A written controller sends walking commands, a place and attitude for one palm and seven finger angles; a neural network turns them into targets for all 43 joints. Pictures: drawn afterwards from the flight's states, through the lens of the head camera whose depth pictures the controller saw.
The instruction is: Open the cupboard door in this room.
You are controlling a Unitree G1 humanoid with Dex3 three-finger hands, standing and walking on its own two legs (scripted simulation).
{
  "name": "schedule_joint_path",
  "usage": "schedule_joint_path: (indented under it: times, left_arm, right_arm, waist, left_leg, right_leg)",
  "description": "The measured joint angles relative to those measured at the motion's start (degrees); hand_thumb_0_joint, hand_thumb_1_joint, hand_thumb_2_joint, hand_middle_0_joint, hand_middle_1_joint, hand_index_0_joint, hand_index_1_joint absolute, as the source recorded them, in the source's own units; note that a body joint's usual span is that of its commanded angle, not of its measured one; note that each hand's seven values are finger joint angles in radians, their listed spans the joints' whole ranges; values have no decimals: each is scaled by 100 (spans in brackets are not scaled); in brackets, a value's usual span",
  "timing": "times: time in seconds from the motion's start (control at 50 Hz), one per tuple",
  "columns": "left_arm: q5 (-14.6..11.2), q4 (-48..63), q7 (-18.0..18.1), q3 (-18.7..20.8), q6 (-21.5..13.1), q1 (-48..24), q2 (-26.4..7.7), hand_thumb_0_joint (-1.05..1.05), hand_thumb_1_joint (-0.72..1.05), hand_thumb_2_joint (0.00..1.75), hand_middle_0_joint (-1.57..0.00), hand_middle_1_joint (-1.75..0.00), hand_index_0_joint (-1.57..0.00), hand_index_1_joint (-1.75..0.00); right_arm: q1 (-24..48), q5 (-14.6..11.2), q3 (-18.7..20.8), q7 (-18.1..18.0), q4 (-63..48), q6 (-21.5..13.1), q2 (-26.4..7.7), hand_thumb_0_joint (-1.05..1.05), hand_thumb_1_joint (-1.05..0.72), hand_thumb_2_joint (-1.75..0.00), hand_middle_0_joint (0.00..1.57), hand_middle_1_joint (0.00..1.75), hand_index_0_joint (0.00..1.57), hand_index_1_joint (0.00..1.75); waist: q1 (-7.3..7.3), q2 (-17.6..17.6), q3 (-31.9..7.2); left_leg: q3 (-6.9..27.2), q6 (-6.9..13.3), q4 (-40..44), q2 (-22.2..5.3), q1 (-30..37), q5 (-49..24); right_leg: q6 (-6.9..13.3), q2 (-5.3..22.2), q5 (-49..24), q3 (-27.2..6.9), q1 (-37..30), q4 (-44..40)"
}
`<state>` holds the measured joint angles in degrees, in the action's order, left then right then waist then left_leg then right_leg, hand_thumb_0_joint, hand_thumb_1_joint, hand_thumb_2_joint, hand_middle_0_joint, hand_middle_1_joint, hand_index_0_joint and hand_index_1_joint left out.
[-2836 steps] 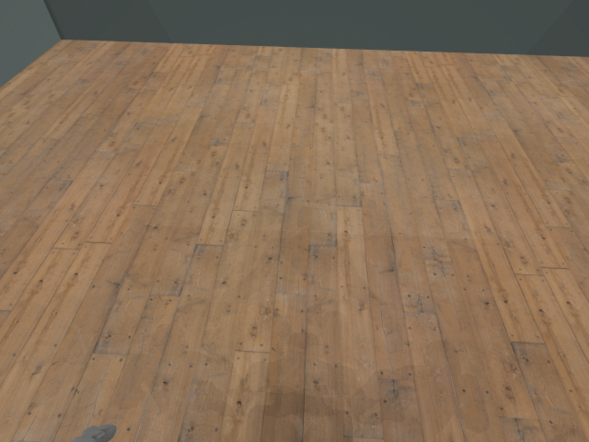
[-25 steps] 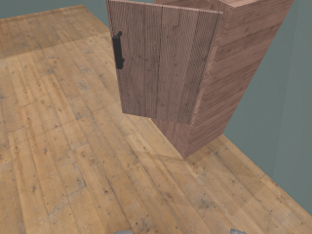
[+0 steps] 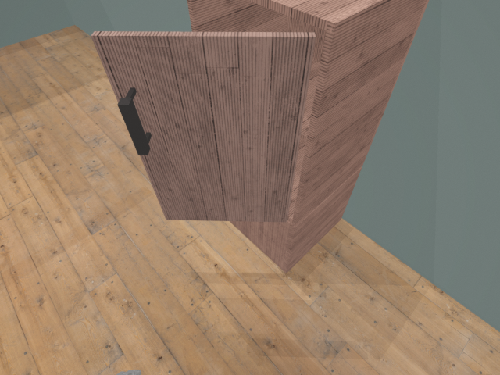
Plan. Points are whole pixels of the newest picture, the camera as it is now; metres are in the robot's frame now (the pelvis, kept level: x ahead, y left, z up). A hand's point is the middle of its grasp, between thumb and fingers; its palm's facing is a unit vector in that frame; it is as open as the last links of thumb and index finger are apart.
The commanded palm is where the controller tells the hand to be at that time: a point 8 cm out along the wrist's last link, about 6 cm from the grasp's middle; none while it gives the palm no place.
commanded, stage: come to a stop and stand still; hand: left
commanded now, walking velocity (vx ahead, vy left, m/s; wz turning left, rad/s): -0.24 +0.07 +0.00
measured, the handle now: (138, 122) +0.59 +0.25 +0.07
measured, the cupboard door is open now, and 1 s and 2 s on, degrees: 45 45 45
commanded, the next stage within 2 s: look again from close up in 0.98 s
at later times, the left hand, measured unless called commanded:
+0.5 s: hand out of the picture -0.02 +0.20 -0.18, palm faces +0.03 -0.97 -0.25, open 7.4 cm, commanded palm none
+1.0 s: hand out of the picture -0.08 +0.16 -0.17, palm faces +0.05 -0.98 -0.19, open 7.4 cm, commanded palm none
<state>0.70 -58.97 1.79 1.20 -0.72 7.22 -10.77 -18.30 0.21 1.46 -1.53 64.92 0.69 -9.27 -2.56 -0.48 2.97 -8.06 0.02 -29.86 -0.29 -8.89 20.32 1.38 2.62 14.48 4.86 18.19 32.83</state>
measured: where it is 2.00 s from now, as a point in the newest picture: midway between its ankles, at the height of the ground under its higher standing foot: outside the picture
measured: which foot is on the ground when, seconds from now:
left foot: down 0.00-1.00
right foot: down 0.00-1.00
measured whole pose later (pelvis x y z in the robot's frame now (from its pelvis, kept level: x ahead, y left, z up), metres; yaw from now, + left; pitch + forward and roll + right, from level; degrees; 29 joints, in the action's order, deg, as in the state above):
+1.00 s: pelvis -0.06 -0.01 +0.00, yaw +1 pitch -1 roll +0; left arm 1.1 -60.3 1.8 0.1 -0.2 20.7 -7.6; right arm -22.2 1.2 1.0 -0.6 62.8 0.4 -9.2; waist -0.6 -0.3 -0.3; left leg -3.0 1.0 -28.0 -0.1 -16.1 10.8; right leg 0.2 0.9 12.2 1.2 16.0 29.2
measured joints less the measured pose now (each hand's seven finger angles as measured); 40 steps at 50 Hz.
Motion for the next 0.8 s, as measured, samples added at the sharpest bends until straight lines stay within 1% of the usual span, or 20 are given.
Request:
schedule_joint_path:
  times: [0.04, 0.08, 0.1, 0.14, 0.16, 0.22, 0.26, 0.28, 0.3, 0.32, 0.34, 0.36, 0.38, 0.4, 0.42, 0.46, 0.48, 0.58, 0.68, 0.8]
  left_arm:
    - [-9, 16, 33, -4, 43, -81, 23, 1, 92, 90, -20, -30, -20, -30]
    - [-12, 42, 59, 17, 80, -143, 53, 1, 92, 90, -20, -30, -20, -30]
    - [-11, 50, 68, 32, 102, -162, 64, 1, 92, 90, -20, -30, -20, -30]
    - [-19, 71, 70, 59, 170, -157, 68, 1, 91, 90, -20, -30, -20, -30]
    - [-22, 89, 66, 67, 217, -135, 67, 1, 91, 90, -20, -30, -20, -30]
    - [-9, 115, 64, 110, 368, -43, 67, 1, 91, 90, -21, -30, -20, -30]
    - [-1, 107, 54, 140, 407, 12, 85, 1, 91, 90, -20, -30, -20, -30]
    - [-14, 84, 78, 108, 363, 53, 101, 1, 91, 90, -20, -30, -20, -30]
    - [-9, 88, 87, 72, 276, 117, 117, 1, 91, 90, -21, -30, -20, -30]
    - [15, 152, 86, 53, 173, 235, 82, 1, 91, 90, -21, -30, -20, -30]
    - [33, 182, 100, 51, 82, 337, 52, 1, 91, 90, -21, -30, -20, -30]
    - [65, 195, 115, 32, 43, 419, 48, 1, 91, 90, -21, -30, -20, -30]
    - [87, 203, 124, 4, 32, 505, 58, 1, 91, 90, -21, -30, -20, -30]
    - [84, 190, 125, -23, 34, 594, 63, 1, 91, 90, -21, -30, -20, -30]
    - [64, 148, 123, -34, 62, 671, 52, 1, 91, 90, -21, -30, -20, -30]
    - [48, 80, 122, -37, 190, 812, 45, 1, 91, 90, -21, -30, -20, -30]
    - [47, 64, 119, -43, 243, 874, 48, 1, 91, 90, -21, -30, -20, -30]
    - [74, 112, 54, -92, 243, 1156, 62, 1, 91, 90, -20, -30, -20, -30]
    - [81, 103, 10, -117, 181, 1388, 111, 1, 91, 90, -20, -30, -20, -30]
    - [72, 5, 2, -116, 135, 1487, 210, 1, 91, 90, -20, -30, -20, -30]
  right_arm:
    - [15, -14, 6, 5, -9, 52, 56, 0, -92, -90, 20, 30, 19, 30]
    - [53, -16, 19, 8, -39, 90, 102, 0, -92, -90, 20, 30, 19, 30]
    - [84, -14, 30, 7, -56, 104, 125, 0, -91, -90, 20, 30, 19, 30]
    - [152, 11, 45, -6, -114, 114, 172, 0, -91, -90, 20, 30, 19, 30]
    - [177, 32, 50, -18, -166, 111, 190, 0, -91, -90, 20, 30, 19, 30]
    - [239, 102, 45, -75, -315, 58, 231, 0, -91, -90, 20, 30, 20, 30]
    - [294, 133, 36, -90, -370, 29, 232, 0, -91, -90, 20, 30, 20, 30]
    - [324, 103, 44, -63, -399, 20, 200, 0, -91, -90, 20, 30, 20, 30]
    - [359, 81, 52, -24, -473, 33, 141, 0, -91, -90, 20, 30, 20, 30]
    - [375, 70, 72, -10, -578, 41, 105, 0, -92, -90, 21, 30, 20, 30]
    - [403, 42, 90, 6, -698, 31, 64, 0, -92, -90, 21, 30, 20, 30]
    - [448, 21, 125, 10, -813, 15, 9, 1, -92, -90, 21, 30, 20, 30]
    - [509, 15, 161, 8, -909, 6, -53, 1, -92, -90, 21, 30, 20, 30]
    - [583, 16, 191, 10, -976, -1, -105, 1, -92, -90, 21, 30, 20, 30]
    - [659, 21, 207, 15, -1003, -9, -125, 1, -92, -90, 20, 30, 20, 30]
    - [715, 43, 188, 36, -1066, -32, -149, 1, -92, -90, 20, 30, 19, 30]
    - [716, 51, 167, 43, -1096, -43, -159, 0, -92, -90, 20, 30, 19, 30]
    - [705, 74, 65, 98, -1133, -10, -146, 0, -92, -90, 20, 30, 19, 30]
    - [530, 84, 11, 138, -1039, -3, -81, 0, -91, -90, 20, 30, 20, 30]
    - [156, 96, 24, 116, -754, -21, -136, 0, -93, -90, 20, 30, 20, 30]
  waist:
    - [-18, 26, 12]
    - [9, 75, 33]
    - [31, 117, 46]
    - [86, 224, 59]
    - [111, 264, 62]
    - [143, 294, 66]
    - [168, 249, 91]
    - [185, 181, 75]
    - [214, 94, 91]
    - [235, 132, 82]
    - [246, 153, 97]
    - [241, 113, 144]
    - [239, 53, 189]
    - [236, 10, 223]
    - [241, 38, 245]
    - [278, 64, 186]
    - [299, 47, 135]
    - [388, -50, -75]
    - [363, -88, -273]
    - [292, -82, -382]
  left_leg:
    - [71, -80, -91, -19, -53, 40]
    - [105, -105, -145, -29, -84, 95]
    - [101, -41, -120, -16, -69, 110]
    - [60, 180, -40, 28, -33, 54]
    - [36, 221, -10, 41, -20, 26]
    - [24, 249, 45, 34, -13, -34]
    - [70, 244, 66, 5, -22, -75]
    - [105, 230, -32, -36, -117, -79]
    - [136, 211, -270, -93, -253, -47]
    - [131, 170, -653, -74, -478, -27]
    - [201, 98, -1048, -55, -695, 97]
    - [332, 33, -1208, -44, -817, 305]
    - [433, -10, -1098, -36, -846, 351]
    - [465, 5, -916, -30, -804, 6]
    - [422, 69, -895, -1, -752, -161]
    - [337, 174, -848, 26, -656, -157]
    - [317, 200, -795, 22, -620, -152]
    - [309, 189, -427, 3, -568, -420]
    - [378, 161, -108, 13, -634, -689]
    - [446, 140, 74, 17, -692, -859]
  right_leg:
    - [14, -11, -10, 46, -16, -28]
    - [1, -16, -11, 70, -7, -15]
    - [-12, -9, -11, 66, -1, -3]
    - [-43, 16, -38, 25, 29, 31]
    - [-57, 29, -59, 2, 72, 115]
    - [-91, -81, 877, -268, 284, 1038]
    - [-103, -143, 1134, -350, 256, 1335]
    - [-87, -155, 1034, -333, 206, 1255]
    - [-82, -148, 563, -282, 46, 841]
    - [-54, -74, -319, -330, -91, 444]
    - [-84, -46, -251, -337, -141, 373]
    - [-114, -55, 81, -308, -167, 436]
    - [-143, -78, 361, -289, -183, 512]
    - [-172, -94, 537, -297, -192, 595]
    - [-204, -69, 623, -349, -203, 672]
    - [-288, -47, 559, -438, -252, 649]
    - [-275, -57, 511, -457, -280, 590]
    - [-220, -93, 195, -459, -332, 205]
    - [-173, -116, -10, -415, -282, -95]
    - [-149, -149, -118, -393, -241, -266]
